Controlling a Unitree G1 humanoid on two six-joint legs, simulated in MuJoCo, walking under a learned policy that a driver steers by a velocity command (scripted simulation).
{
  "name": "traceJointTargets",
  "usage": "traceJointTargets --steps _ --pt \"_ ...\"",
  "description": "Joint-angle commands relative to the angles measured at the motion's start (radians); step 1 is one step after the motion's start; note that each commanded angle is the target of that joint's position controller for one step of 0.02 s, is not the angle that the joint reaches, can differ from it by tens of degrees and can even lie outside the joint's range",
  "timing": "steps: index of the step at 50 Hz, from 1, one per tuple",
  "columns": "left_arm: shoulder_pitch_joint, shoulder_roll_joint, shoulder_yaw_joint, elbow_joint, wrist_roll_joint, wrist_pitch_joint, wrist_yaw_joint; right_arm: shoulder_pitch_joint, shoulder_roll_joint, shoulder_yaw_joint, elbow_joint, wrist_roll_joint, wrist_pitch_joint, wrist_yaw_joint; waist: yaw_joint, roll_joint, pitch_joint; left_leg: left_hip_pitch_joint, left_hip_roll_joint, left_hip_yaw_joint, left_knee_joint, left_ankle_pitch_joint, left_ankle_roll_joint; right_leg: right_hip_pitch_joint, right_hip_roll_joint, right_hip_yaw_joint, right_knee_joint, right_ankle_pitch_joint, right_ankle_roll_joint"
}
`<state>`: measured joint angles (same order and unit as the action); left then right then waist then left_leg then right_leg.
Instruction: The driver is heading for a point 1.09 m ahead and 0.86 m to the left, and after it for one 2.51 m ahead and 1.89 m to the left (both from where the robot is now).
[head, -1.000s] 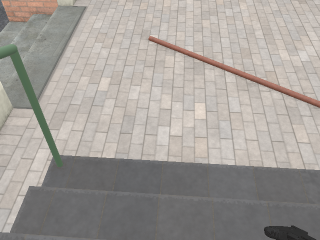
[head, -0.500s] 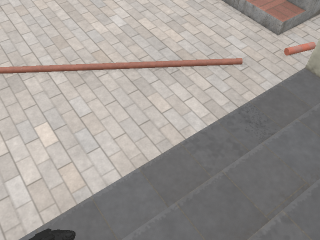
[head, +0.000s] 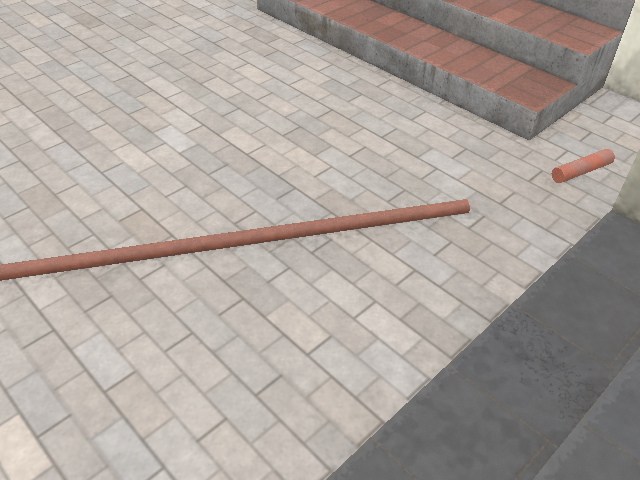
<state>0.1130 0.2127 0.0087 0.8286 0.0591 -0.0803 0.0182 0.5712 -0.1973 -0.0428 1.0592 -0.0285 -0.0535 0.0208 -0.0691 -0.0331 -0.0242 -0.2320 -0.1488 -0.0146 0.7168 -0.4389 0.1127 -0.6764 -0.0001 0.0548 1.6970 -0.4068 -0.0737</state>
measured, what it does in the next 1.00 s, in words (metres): goes down, turning left: right foot 0.14 m lower, then left foot 0.14 m lower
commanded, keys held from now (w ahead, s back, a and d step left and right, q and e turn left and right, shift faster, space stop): w+q+shift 1.00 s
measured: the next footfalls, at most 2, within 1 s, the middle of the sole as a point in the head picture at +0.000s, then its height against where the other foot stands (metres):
right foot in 0.34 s outside the picture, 0.14 m lower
left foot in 0.80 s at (228, 454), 0.14 m lower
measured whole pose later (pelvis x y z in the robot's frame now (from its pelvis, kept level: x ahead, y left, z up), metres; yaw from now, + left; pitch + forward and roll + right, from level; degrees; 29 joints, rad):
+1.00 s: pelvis +0.85 +0.22 -0.28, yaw +54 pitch -1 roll +3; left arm 0.14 0.17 0.00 0.76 0.05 -0.07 0.01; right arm 0.39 -0.27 -0.05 0.97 -0.03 -0.04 -0.01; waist 0.00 0.02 0.08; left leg -0.12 -0.24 -0.03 0.57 -0.42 0.17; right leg -0.66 -0.16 0.17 1.02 -0.32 0.08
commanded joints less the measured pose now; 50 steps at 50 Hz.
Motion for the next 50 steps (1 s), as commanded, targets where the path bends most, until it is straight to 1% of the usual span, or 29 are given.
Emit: traceJointTargets --steps 1,4,5,6,10,14,16,17,18,19,20,21,22,23,25,28,29,32,34,36,38,39,40,41,42,43,44,47,50 --pt "-0.214 0.127 0.003 -0.153 -0.020 0.003 -0.012 -0.116 -0.182 -0.013 -0.135 -0.005 -0.053 -0.046 0.087 -0.033 0.303 -0.345 0.288 -0.577 -0.544 0.084 0.188 -0.064 -0.100 0.017 -0.681 0.307 0.095" --pt "-0.157 0.088 -0.005 -0.105 -0.004 0.018 -0.042 -0.031 -0.202 -0.028 -0.127 0.033 -0.046 -0.024 0.064 0.145 0.166 -0.259 0.272 -0.464 -0.453 0.599 0.159 0.183 -0.072 -0.014 -0.708 0.523 0.080" --pt "-0.213 0.118 0.008 -0.116 -0.007 0.007 -0.036 0.026 -0.134 -0.021 -0.110 0.045 -0.044 -0.029 0.010 0.046 0.155 -0.032 0.235 -0.453 -0.342 0.604 0.143 0.014 -0.086 0.031 -0.806 0.711 0.053" --pt "-0.272 0.114 0.010 -0.133 -0.010 0.002 -0.035 0.078 -0.135 -0.022 -0.109 0.048 -0.035 -0.034 -0.035 0.016 0.130 0.138 0.232 -0.460 -0.319 0.646 0.144 -0.090 -0.058 0.008 -0.882 0.679 0.041" --pt "-0.429 0.033 -0.005 -0.232 -0.029 -0.016 -0.047 0.156 -0.095 -0.021 -0.078 0.009 -0.016 -0.024 -0.145 0.079 0.125 0.182 0.156 -0.446 -0.223 0.516 0.101 0.041 0.011 -0.058 -1.196 0.773 0.032" --pt "-0.201 0.069 0.022 -0.173 -0.036 -0.035 -0.029 0.086 -0.136 -0.026 -0.079 0.017 -0.010 -0.042 -0.054 0.084 0.051 0.156 0.093 -0.411 0.087 0.570 0.044 0.443 -0.002 0.007 -1.380 0.848 0.063" --pt "0.207 0.145 0.066 -0.067 -0.038 -0.028 -0.006 -0.041 -0.221 -0.050 -0.100 0.023 0.000 -0.059 0.191 0.052 -0.083 0.005 0.061 -0.346 0.560 0.572 0.051 0.854 -0.078 0.038 -1.433 0.920 0.071" --pt "0.369 0.196 0.090 -0.001 -0.029 -0.015 -0.001 -0.117 -0.198 -0.059 -0.124 0.040 -0.001 -0.059 0.261 -0.046 -0.110 -0.245 -0.014 -0.258 0.902 -0.084 0.032 1.076 -0.195 0.113 -1.324 0.898 0.038" --pt "0.436 0.200 0.075 -0.002 0.002 -0.014 -0.018 -0.022 -0.115 -0.034 -0.179 0.062 -0.009 -0.068 0.175 -0.167 -0.223 -0.499 0.041 -0.211 1.084 -0.291 0.037 1.341 -0.356 0.109 -0.888 1.437 0.069" --pt "0.400 0.134 0.062 -0.021 0.003 -0.019 -0.037 0.065 -0.124 -0.027 -0.168 0.081 -0.008 -0.085 0.138 -0.204 -0.338 -0.636 0.107 -0.156 1.059 -0.191 0.011 1.427 -0.459 0.252 -0.883 1.500 -0.002" --pt "0.313 0.166 0.083 -0.042 -0.004 -0.025 -0.034 0.039 -0.142 -0.023 -0.166 0.053 0.012 -0.078 0.130 -0.227 -0.363 -0.665 0.141 -0.110 1.053 -0.106 -0.010 1.267 -0.489 0.433 -1.059 0.851 -0.138" --pt "0.254 0.121 0.084 -0.058 0.002 -0.031 -0.030 -0.038 -0.156 -0.032 -0.163 -0.002 0.036 -0.066 0.118 -0.111 -0.269 -0.634 0.190 -0.088 1.041 -0.037 0.001 1.037 -0.440 0.465 -1.184 0.439 -0.170" --pt "0.221 0.083 0.064 -0.060 -0.004 -0.042 -0.028 -0.100 -0.180 -0.047 -0.180 -0.026 0.039 -0.036 0.088 -0.001 -0.130 -0.582 0.217 -0.087 0.885 0.067 0.009 0.812 -0.390 0.386 -1.260 0.386 -0.148" --pt "0.234 0.084 0.063 -0.010 -0.011 -0.064 -0.023 -0.173 -0.149 -0.054 -0.184 -0.032 0.042 -0.011 0.067 0.024 0.007 -0.533 0.249 -0.105 0.717 0.152 -0.003 0.620 -0.363 0.277 -1.243 0.590 -0.136" --pt "0.254 0.089 0.066 0.047 -0.049 -0.078 -0.013 -0.288 -0.104 -0.045 -0.235 -0.037 0.060 0.021 0.036 -0.016 0.084 -0.485 0.294 -0.107 0.477 0.225 -0.030 0.478 -0.324 0.171 -1.275 0.620 -0.090" --pt "0.274 0.125 0.070 0.073 -0.057 -0.068 -0.011 -0.364 -0.101 -0.032 -0.282 -0.039 0.068 0.046 0.038 -0.081 0.053 -0.485 0.258 0.002 0.452 0.392 -0.001 0.510 -0.327 0.064 -1.264 0.785 -0.048" --pt "0.311 0.037 0.053 0.117 -0.059 -0.079 -0.003 -0.420 -0.107 -0.033 -0.289 -0.026 0.047 0.055 0.030 -0.013 0.083 -0.513 0.272 -0.054 0.271 0.632 0.030 0.515 -0.251 -0.022 -1.210 0.589 0.016" --pt "0.310 0.041 0.033 0.119 -0.049 -0.082 0.019 -0.532 -0.057 0.001 -0.296 -0.005 0.023 0.095 0.041 0.009 0.106 -0.156 0.167 0.120 -0.005 1.092 0.041 0.289 -0.138 -0.235 -1.205 0.310 0.092" --pt "0.367 0.071 0.031 0.140 -0.037 -0.059 0.028 -0.592 -0.087 0.010 -0.286 0.000 0.035 0.087 0.064 0.004 0.158 -0.118 0.131 0.187 -0.048 1.053 0.047 0.343 -0.148 -0.272 -1.148 0.375 0.098" --pt "0.465 0.130 0.032 0.167 -0.033 -0.030 0.034 -0.629 -0.129 0.011 -0.295 -0.039 0.043 0.059 0.085 0.019 0.200 -0.143 0.064 0.278 -0.122 0.847 0.059 0.521 -0.169 -0.288 -0.980 0.786 0.103" --pt "0.504 0.167 0.030 0.197 -0.012 0.007 0.051 -0.395 -0.184 -0.009 -0.226 -0.051 0.051 0.034 -0.023 -0.008 0.104 0.114 0.060 0.264 -0.165 0.668 0.101 0.502 -0.232 -0.262 -0.543 1.081 0.094" --pt "0.436 0.179 0.038 0.193 -0.003 0.020 0.050 -0.182 -0.242 -0.040 -0.144 -0.048 0.054 0.021 -0.141 0.078 0.044 0.406 0.134 0.115 -0.232 0.668 0.174 0.275 -0.175 -0.256 -0.119 0.677 0.106" --pt "0.248 0.170 0.052 0.134 -0.001 0.021 0.034 -0.017 -0.311 -0.073 -0.093 -0.002 0.053 0.003 -0.244 0.191 0.056 0.584 0.183 0.030 -0.289 0.736 0.249 0.015 -0.013 -0.301 0.282 -0.193 0.098" --pt "0.282 0.150 0.044 0.006 -0.025 -0.002 0.039 0.004 -0.412 -0.084 -0.075 0.010 0.049 -0.006 -0.109 0.207 -0.060 0.853 0.372 -0.186 0.017 1.259 0.297 -0.292 -0.060 -0.150 0.329 -0.323 0.106" --pt "0.289 0.169 0.034 -0.036 -0.018 -0.014 0.030 0.012 -0.390 -0.082 -0.116 0.017 0.050 -0.010 -0.107 0.004 -0.236 0.964 0.447 -0.405 -0.048 1.021 0.415 -0.388 -0.091 -0.040 0.242 -0.291 0.110" --pt "0.235 0.191 0.032 -0.060 -0.012 -0.029 0.015 -0.011 -0.349 -0.079 -0.137 -0.009 0.054 -0.016 -0.100 -0.053 -0.131 0.869 0.471 -0.582 -0.261 0.492 0.418 -0.517 -0.091 -0.002 0.128 -0.270 0.097" --pt "0.204 0.188 0.038 -0.077 -0.006 -0.041 0.004 -0.145 -0.310 -0.070 -0.163 -0.021 0.042 -0.036 -0.005 -0.037 -0.032 0.648 0.517 -0.692 -0.405 0.137 0.384 -0.495 -0.118 0.068 -0.079 -0.123 0.081" --pt "0.118 0.182 0.049 -0.098 0.012 0.012 -0.001 -0.410 -0.264 -0.043 -0.250 -0.005 -0.014 -0.048 0.180 -0.103 0.233 -0.187 0.394 -0.557 -0.512 0.382 0.326 0.002 -0.188 0.086 -0.560 -0.052 0.180" --pt "0.153 0.109 0.040 -0.090 -0.037 0.011 -0.021 -0.446 -0.274 -0.059 -0.264 0.012 -0.048 -0.032 0.201 -0.015 0.108 -0.410 0.200 -0.347 -0.431 0.391 0.213 0.485 -0.114 0.012 -0.851 0.307 0.162"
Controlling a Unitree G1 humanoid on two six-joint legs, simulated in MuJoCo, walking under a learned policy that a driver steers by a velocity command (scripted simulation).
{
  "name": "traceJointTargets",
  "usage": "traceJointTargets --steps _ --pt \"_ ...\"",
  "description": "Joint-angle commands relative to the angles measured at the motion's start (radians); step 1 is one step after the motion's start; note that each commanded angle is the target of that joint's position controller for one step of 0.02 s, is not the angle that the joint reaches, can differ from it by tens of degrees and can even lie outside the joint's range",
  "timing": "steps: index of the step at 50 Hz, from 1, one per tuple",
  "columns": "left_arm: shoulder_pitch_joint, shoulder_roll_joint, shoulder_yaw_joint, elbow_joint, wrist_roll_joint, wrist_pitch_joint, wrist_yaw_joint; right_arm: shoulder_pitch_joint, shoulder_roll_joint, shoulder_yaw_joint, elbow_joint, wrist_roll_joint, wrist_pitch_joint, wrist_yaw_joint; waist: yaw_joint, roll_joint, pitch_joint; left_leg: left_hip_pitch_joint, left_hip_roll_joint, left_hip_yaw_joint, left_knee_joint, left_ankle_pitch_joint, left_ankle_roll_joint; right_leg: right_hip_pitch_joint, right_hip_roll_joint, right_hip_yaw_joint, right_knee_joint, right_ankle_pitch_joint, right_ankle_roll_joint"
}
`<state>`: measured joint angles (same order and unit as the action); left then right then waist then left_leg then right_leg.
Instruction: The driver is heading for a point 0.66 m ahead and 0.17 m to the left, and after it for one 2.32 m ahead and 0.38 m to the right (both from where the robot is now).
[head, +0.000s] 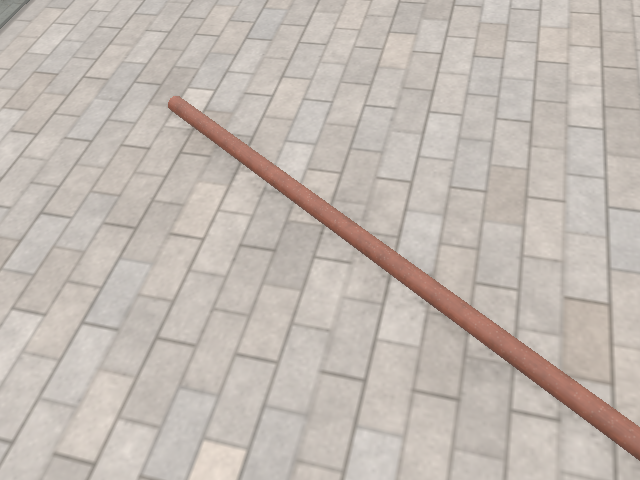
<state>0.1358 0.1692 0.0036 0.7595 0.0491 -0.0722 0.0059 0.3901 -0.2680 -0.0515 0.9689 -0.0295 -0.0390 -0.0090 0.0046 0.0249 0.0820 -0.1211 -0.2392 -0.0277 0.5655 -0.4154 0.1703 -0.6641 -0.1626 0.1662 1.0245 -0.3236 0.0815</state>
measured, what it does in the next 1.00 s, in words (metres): walks ahead, turning left: right foot, then left foot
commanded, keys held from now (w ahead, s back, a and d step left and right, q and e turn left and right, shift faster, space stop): w+q+shift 0.34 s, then q+shift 0.12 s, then shift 0.50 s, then e+shift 0.04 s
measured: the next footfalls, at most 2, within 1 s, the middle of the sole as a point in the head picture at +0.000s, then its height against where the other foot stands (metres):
right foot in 0.10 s outside the picture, level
left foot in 0.54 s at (310, 421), level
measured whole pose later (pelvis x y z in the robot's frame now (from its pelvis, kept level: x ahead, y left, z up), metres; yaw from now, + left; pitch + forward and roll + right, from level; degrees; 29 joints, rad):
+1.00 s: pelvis +0.55 +0.06 +0.03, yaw +38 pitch +0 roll +0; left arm 0.19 0.24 0.03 0.78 0.01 0.06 0.02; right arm 0.31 -0.22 -0.03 0.78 -0.03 -0.01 -0.02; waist -0.03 -0.05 0.03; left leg -0.21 -0.16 -0.04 0.34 -0.13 0.13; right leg -0.46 -0.05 0.03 0.79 -0.27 0.01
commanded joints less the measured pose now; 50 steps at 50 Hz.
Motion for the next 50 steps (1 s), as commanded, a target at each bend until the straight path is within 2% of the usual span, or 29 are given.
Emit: traceJointTargets --steps 1,2,3,4,5,6,7,8,10,11,12,15,16,18,20,22,24,25,26,27,28,29,30,31,33,37,42,48,50 --pt "0.133 0.156 0.050 -0.011 -0.041 0.001 -0.012 -0.246 -0.202 -0.054 -0.175 0.019 -0.061 0.007 0.111 -0.047 -0.022 -0.491 0.251 -0.295 -0.236 0.390 0.133 0.519 0.081 -0.137 -0.219 0.274 0.000" --pt "0.129 0.157 0.053 -0.011 -0.047 0.000 -0.013 -0.209 -0.208 -0.058 -0.170 0.022 -0.057 0.016 0.098 -0.040 -0.036 -0.441 0.237 -0.286 -0.173 0.446 0.116 0.546 0.112 -0.166 -0.263 0.257 -0.009" --pt "0.183 0.160 0.059 0.005 -0.044 0.000 -0.006 -0.188 -0.215 -0.062 -0.169 0.024 -0.052 0.023 0.124 -0.049 -0.073 -0.400 0.212 -0.273 -0.043 0.551 0.090 0.624 0.155 -0.182 -0.323 0.206 -0.016" --pt "0.325 0.191 0.077 0.041 -0.037 -0.001 0.004 -0.182 -0.220 -0.062 -0.168 0.019 -0.050 0.027 0.206 -0.083 -0.159 -0.381 0.174 -0.248 0.178 0.646 0.054 0.772 0.189 -0.201 -0.358 0.123 -0.022" --pt "0.537 0.254 0.103 0.082 -0.019 -0.002 0.016 -0.238 -0.178 -0.049 -0.195 0.017 -0.062 0.029 0.328 -0.136 -0.257 -0.452 0.121 -0.209 0.502 0.644 0.021 0.950 0.121 -0.130 -0.400 -0.032 -0.038" --pt "0.588 0.303 0.100 0.095 0.014 -0.007 0.024 -0.261 0.019 -0.003 -0.269 0.018 -0.073 0.025 0.268 -0.391 -0.294 -0.619 0.040 -0.144 0.904 -0.090 0.005 0.977 -0.184 0.335 -0.609 -0.325 -0.081" --pt "0.393 0.298 0.094 0.051 0.010 0.000 0.018 -0.180 -0.011 0.002 -0.330 0.034 -0.065 0.025 0.096 -0.457 -0.262 -0.761 0.085 -0.102 0.971 -0.035 0.014 0.890 -0.278 0.802 -0.853 -0.512 -0.132" --pt "0.240 0.248 0.093 0.006 0.007 0.005 0.014 -0.153 -0.039 0.003 -0.295 0.013 -0.034 0.024 0.050 -0.272 -0.135 -0.798 0.195 -0.078 1.004 0.030 0.013 0.770 -0.274 0.684 -0.811 -0.699 -0.178" --pt "0.232 0.171 0.076 0.046 0.006 0.007 -0.004 -0.232 -0.014 0.010 -0.310 -0.009 -0.009 0.043 0.053 -0.089 0.007 -0.739 0.285 -0.053 0.938 0.081 -0.004 0.567 -0.154 0.252 -0.753 -0.274 -0.128" --pt "0.242 0.170 0.075 0.066 0.005 0.005 0.005 -0.217 0.003 0.012 -0.342 -0.007 0.006 0.064 0.016 -0.159 -0.030 -0.751 0.291 -0.043 0.947 0.076 -0.021 0.549 -0.167 0.237 -0.798 -0.323 -0.143" --pt "0.232 0.164 0.074 0.082 -0.007 -0.007 0.007 -0.261 -0.004 0.013 -0.369 -0.008 0.021 0.081 0.008 -0.176 0.006 -0.760 0.325 -0.054 0.923 0.117 -0.043 0.501 -0.159 0.173 -0.838 -0.266 -0.138" --pt "0.225 0.137 0.068 0.102 -0.021 -0.040 -0.009 -0.368 -0.032 0.009 -0.432 0.006 0.035 0.085 -0.005 -0.085 0.014 -0.718 0.319 -0.038 0.775 0.250 -0.057 0.475 -0.094 -0.120 -0.892 0.064 -0.105" --pt "0.187 0.171 0.075 0.092 -0.018 -0.049 -0.005 -0.369 -0.038 0.010 -0.449 0.008 0.041 0.087 -0.033 -0.129 0.003 -0.691 0.325 -0.030 0.711 0.294 -0.063 0.468 -0.105 -0.168 -0.924 0.098 -0.116" --pt "0.168 0.174 0.076 0.090 -0.022 -0.061 -0.002 -0.406 -0.063 0.005 -0.460 0.000 0.046 0.091 -0.038 -0.073 0.040 -0.665 0.332 0.027 0.547 0.367 -0.064 0.500 -0.082 -0.287 -0.949 0.257 -0.124" --pt "0.186 0.183 0.076 0.089 -0.031 -0.055 0.002 -0.452 -0.035 0.017 -0.463 -0.008 0.037 0.098 -0.016 -0.013 0.059 -0.568 0.302 0.130 0.304 0.415 -0.050 0.551 -0.043 -0.400 -0.915 0.504 -0.118" --pt "0.225 0.243 0.088 0.085 -0.031 -0.043 0.010 -0.422 -0.035 0.015 -0.449 -0.008 0.032 0.098 -0.014 -0.072 0.002 -0.444 0.232 0.204 0.176 0.397 -0.028 0.655 -0.047 -0.437 -0.788 0.898 -0.107" --pt "0.242 0.293 0.100 0.072 -0.037 -0.014 0.024 -0.249 -0.073 -0.004 -0.396 -0.011 0.024 0.083 -0.088 -0.116 -0.103 -0.257 0.156 0.205 0.087 0.351 0.000 0.711 -0.079 -0.431 -0.512 1.167 -0.101" --pt "0.234 0.306 0.105 0.060 -0.039 -0.004 0.027 -0.084 -0.101 -0.023 -0.341 -0.013 0.015 0.070 -0.150 -0.124 -0.183 -0.078 0.131 0.165 0.030 0.379 0.023 0.673 -0.098 -0.409 -0.308 1.146 -0.099" --pt "0.219 0.295 0.105 0.043 -0.046 -0.001 0.022 0.032 -0.131 -0.043 -0.289 -0.024 0.006 0.046 -0.200 -0.073 -0.235 0.112 0.146 0.093 -0.064 0.485 0.037 0.551 -0.058 -0.411 -0.043 0.878 -0.074" --pt "0.286 0.171 0.089 0.014 -0.038 0.010 0.014 -0.059 -0.208 -0.063 -0.296 -0.008 0.005 0.028 -0.076 0.142 -0.247 0.322 0.354 -0.133 0.043 1.002 0.032 0.253 0.102 -0.396 0.305 -0.194 -0.051" --pt "0.425 0.158 0.077 -0.036 -0.038 0.021 0.016 -0.047 -0.298 -0.078 -0.365 -0.003 0.008 0.033 -0.017 0.146 -0.480 0.522 0.604 -0.478 0.135 1.789 0.201 0.097 0.134 -0.237 0.606 -0.352 -0.026" --pt "0.346 0.183 0.065 -0.066 -0.052 0.024 0.024 -0.041 -0.283 -0.086 -0.388 0.005 0.019 0.014 -0.082 0.093 -0.634 0.556 0.643 -0.578 -0.031 1.433 0.282 0.018 0.145 -0.135 0.683 -0.218 -0.027" --pt "0.283 0.191 0.059 -0.054 -0.050 0.027 0.028 -0.107 -0.200 -0.066 -0.389 0.012 0.026 -0.007 -0.059 -0.020 -0.488 0.373 0.600 -0.493 -0.102 1.183 0.252 -0.004 0.099 -0.144 0.596 -0.097 -0.028" --pt "0.223 0.185 0.057 -0.063 -0.033 0.033 0.022 -0.148 -0.141 -0.047 -0.371 0.023 0.022 -0.013 -0.030 -0.066 -0.371 0.220 0.528 -0.422 -0.132 1.031 0.210 0.021 0.063 -0.132 0.492 -0.069 -0.035" --pt "0.219 0.183 0.054 -0.055 -0.013 0.070 0.018 -0.148 -0.095 -0.025 -0.336 0.030 0.009 -0.020 0.016 -0.091 -0.229 -0.022 0.465 -0.316 -0.195 1.038 0.150 0.129 0.046 -0.127 0.357 -0.075 -0.040" --pt "0.195 0.151 0.046 -0.051 -0.025 0.100 0.017 -0.100 -0.111 -0.024 -0.284 0.012 -0.014 -0.003 0.026 -0.071 -0.229 -0.072 0.417 -0.206 -0.224 1.168 0.075 0.180 0.062 -0.139 0.158 -0.027 -0.054" --pt "0.117 0.147 0.045 -0.052 -0.030 0.117 0.015 -0.080 -0.075 -0.009 -0.257 0.020 0.002 -0.004 0.006 0.012 -0.203 -0.035 0.364 -0.145 -0.249 1.003 -0.004 0.162 0.082 -0.141 -0.030 0.110 -0.057" --pt "0.051 0.153 0.048 -0.044 -0.038 0.129 0.022 -0.045 -0.062 -0.001 -0.235 0.001 0.023 -0.006 -0.031 0.059 -0.126 -0.027 0.394 -0.210 -0.292 0.673 0.014 0.205 0.104 -0.133 -0.197 0.046 -0.065" --pt "0.081 0.129 0.037 -0.016 -0.043 0.127 0.019 -0.065 -0.026 0.018 -0.229 -0.010 0.022 -0.012 -0.026 0.057 -0.125 -0.054 0.399 -0.175 -0.297 0.598 0.016 0.312 0.120 -0.139 -0.302 0.007 -0.075"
